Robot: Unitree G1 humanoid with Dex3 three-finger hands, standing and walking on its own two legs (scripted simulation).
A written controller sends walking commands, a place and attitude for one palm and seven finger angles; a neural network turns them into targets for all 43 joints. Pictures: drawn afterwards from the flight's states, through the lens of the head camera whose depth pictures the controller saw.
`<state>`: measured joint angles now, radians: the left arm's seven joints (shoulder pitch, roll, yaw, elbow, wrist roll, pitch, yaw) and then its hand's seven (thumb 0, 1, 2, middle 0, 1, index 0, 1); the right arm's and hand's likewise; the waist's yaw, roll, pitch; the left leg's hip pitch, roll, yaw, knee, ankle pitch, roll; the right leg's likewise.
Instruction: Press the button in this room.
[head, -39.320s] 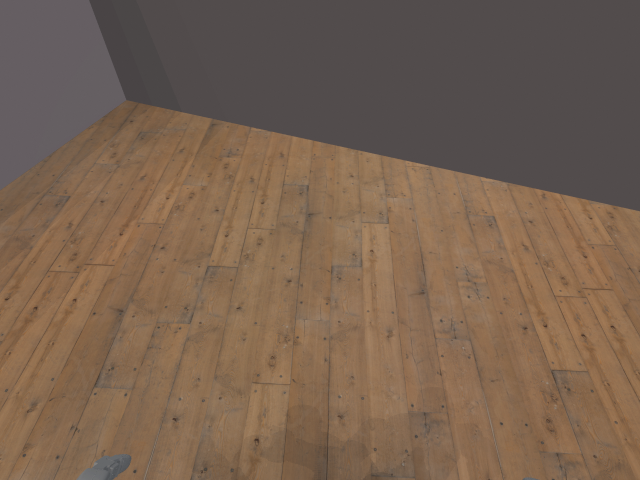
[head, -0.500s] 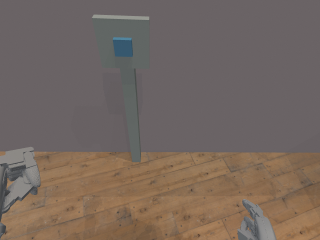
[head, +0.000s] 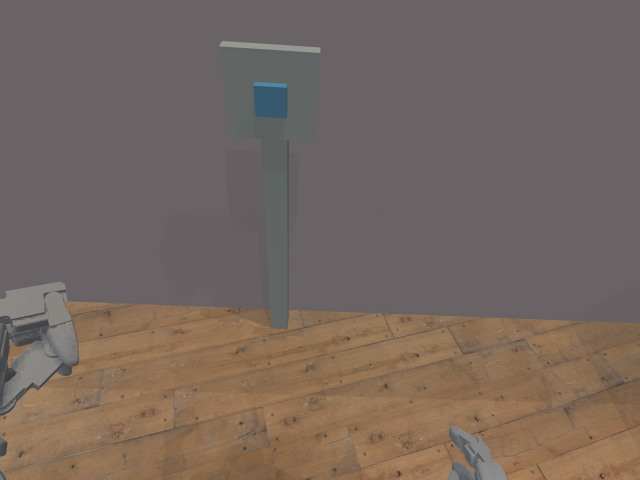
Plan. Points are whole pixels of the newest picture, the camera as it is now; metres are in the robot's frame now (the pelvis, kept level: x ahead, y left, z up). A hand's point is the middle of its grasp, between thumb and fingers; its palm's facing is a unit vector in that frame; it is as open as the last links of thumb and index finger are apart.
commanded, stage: stop stepping back and stand still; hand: left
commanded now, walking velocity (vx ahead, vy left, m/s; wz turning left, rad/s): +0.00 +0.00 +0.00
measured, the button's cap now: (271, 99) +0.77 +0.14 +0.13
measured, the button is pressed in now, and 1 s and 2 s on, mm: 0 0 0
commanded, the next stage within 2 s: let the arm hang, fingers relaxed in 0.02 s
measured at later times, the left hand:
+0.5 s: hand out of the picture +0.04 +0.19 -0.16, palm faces +0.11 -0.96 -0.25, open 3.7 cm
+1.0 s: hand out of the picture -0.03 +0.17 -0.16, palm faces +0.12 -0.97 -0.20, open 7.2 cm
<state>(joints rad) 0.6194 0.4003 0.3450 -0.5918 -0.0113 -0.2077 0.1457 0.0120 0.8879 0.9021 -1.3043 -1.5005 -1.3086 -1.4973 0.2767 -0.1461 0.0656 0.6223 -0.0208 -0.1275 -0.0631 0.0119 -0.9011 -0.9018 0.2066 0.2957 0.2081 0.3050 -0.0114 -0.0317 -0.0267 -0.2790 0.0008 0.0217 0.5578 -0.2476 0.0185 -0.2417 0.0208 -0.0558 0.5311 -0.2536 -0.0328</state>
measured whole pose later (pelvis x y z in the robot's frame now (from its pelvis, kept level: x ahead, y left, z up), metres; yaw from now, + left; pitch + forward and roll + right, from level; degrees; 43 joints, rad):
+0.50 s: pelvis -0.01 -0.02 +0.00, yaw +5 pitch -1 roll -1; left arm 0.28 0.22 0.03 0.82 0.02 0.02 0.02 0.01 0.90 0.90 -0.85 -1.12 -0.89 -1.07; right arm 0.30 -0.19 -0.01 0.92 -0.02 0.04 -0.01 0.01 -0.91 -0.90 0.20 0.29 0.20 0.30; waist -0.01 0.00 0.06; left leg -0.29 -0.01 -0.04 0.66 -0.37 0.02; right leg -0.29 0.07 -0.02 0.56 -0.25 -0.07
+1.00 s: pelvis -0.02 -0.01 +0.01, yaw +4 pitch -2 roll +0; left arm 0.26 0.15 0.02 1.12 0.01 0.01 0.02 0.00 0.90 0.90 -0.22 -0.33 -0.22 -0.32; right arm 0.31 -0.14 -0.01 1.09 -0.02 0.01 -0.03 0.00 -0.91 -0.90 0.20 0.29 0.20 0.30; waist 0.00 0.02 0.04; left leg -0.18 -0.02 -0.01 0.43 -0.22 0.02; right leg -0.22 0.05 0.01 0.40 -0.15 -0.05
